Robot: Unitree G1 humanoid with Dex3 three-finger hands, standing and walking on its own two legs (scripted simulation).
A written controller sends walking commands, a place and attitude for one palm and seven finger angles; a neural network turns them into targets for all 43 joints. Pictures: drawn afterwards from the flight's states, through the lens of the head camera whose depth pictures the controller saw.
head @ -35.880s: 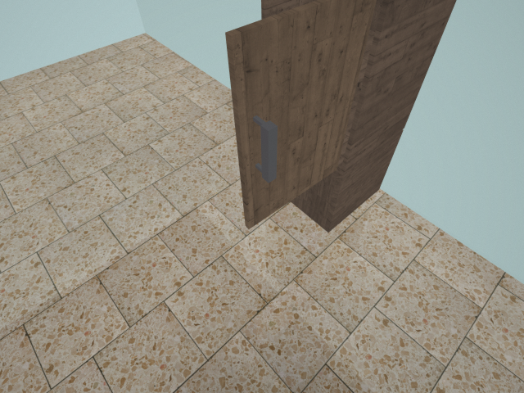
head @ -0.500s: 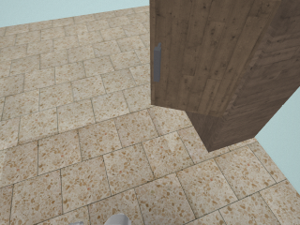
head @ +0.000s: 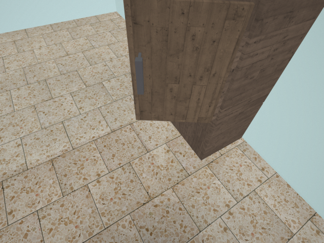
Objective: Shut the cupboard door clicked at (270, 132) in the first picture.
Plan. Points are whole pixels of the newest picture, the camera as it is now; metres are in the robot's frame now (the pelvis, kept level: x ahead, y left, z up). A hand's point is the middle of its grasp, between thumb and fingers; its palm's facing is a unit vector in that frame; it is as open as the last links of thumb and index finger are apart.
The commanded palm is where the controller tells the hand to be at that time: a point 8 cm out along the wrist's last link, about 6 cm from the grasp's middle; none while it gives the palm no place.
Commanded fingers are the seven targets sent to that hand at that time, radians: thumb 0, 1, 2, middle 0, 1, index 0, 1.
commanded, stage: take the last steps up to it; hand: left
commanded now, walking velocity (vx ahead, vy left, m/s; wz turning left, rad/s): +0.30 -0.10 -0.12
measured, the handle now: (140, 73) +0.72 +0.12 -0.02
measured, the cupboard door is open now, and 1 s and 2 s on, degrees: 58 58 58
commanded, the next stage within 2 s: come to a stop and stand still in 0.68 s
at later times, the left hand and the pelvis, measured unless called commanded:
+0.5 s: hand out of the picture +0.08 +0.13 -0.20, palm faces +0.05 -0.99 -0.14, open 7.3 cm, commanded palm none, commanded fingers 0.00 0.90 0.90 -0.20 -0.30 -0.20 -0.30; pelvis +0.13 -0.04 -0.02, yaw +0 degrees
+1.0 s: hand (135, 178) +0.34 +0.10 -0.17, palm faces -0.01 -0.97 -0.23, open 7.2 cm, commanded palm none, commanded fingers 0.00 0.90 0.90 -0.20 -0.30 -0.20 -0.30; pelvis +0.27 -0.08 -0.01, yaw -1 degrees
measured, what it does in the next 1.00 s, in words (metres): walks ahead: right foot, then left foot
